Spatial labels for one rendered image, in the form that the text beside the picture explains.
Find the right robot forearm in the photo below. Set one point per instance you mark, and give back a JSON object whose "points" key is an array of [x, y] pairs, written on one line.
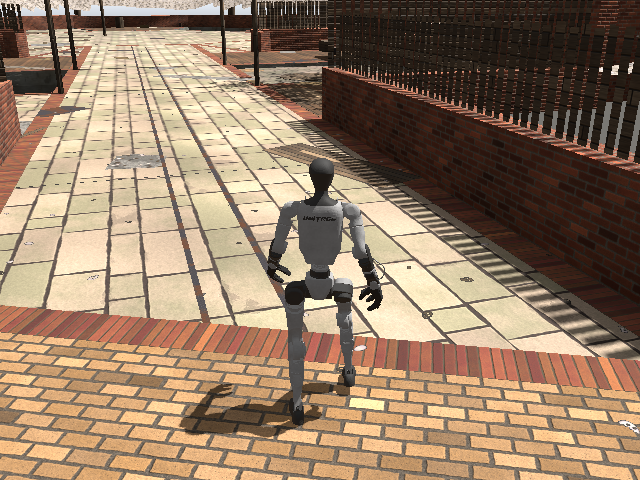
{"points": [[369, 270]]}

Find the right robot upper arm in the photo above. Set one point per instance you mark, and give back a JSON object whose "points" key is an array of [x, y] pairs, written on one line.
{"points": [[353, 213]]}

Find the left robot hand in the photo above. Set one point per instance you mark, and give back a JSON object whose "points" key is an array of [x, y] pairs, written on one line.
{"points": [[274, 276]]}

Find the left robot forearm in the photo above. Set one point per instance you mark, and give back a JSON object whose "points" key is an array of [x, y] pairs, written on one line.
{"points": [[273, 258]]}

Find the left robot foot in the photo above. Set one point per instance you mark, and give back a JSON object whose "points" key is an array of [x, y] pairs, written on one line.
{"points": [[297, 416]]}

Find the left robot upper arm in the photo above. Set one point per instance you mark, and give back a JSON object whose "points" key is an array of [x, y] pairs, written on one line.
{"points": [[289, 210]]}

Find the right robot hand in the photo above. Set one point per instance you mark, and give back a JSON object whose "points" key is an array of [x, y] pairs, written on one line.
{"points": [[376, 294]]}

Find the right robot shin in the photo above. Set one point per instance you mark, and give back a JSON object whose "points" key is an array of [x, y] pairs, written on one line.
{"points": [[347, 344]]}

